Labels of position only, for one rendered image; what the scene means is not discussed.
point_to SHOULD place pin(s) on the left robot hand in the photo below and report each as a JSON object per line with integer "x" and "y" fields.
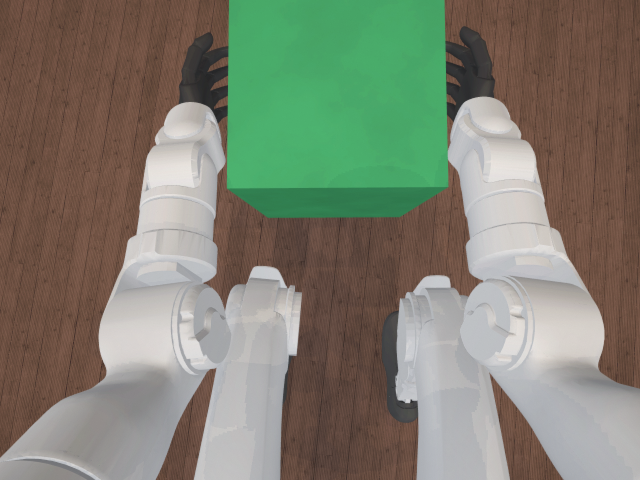
{"x": 197, "y": 82}

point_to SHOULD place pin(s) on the left robot upper arm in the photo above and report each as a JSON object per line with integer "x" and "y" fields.
{"x": 157, "y": 344}

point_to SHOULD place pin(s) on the robot right forearm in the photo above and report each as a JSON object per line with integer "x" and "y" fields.
{"x": 503, "y": 199}

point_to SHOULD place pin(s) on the right robot hand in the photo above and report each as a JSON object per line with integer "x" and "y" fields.
{"x": 476, "y": 78}

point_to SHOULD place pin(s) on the left robot shin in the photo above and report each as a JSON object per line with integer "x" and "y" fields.
{"x": 236, "y": 295}

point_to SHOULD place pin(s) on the carton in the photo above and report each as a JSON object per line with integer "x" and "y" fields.
{"x": 336, "y": 108}

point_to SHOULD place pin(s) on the robot left forearm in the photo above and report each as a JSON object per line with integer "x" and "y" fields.
{"x": 174, "y": 240}

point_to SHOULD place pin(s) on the right robot upper arm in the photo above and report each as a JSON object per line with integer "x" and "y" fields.
{"x": 541, "y": 341}

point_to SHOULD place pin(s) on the robot right foot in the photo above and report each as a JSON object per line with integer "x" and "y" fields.
{"x": 403, "y": 411}

